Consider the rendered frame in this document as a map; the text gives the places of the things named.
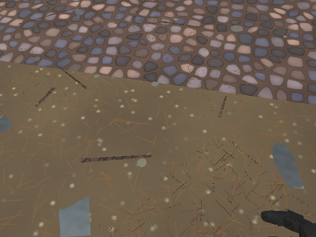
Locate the robot right hand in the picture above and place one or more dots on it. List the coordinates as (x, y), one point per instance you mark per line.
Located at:
(290, 220)

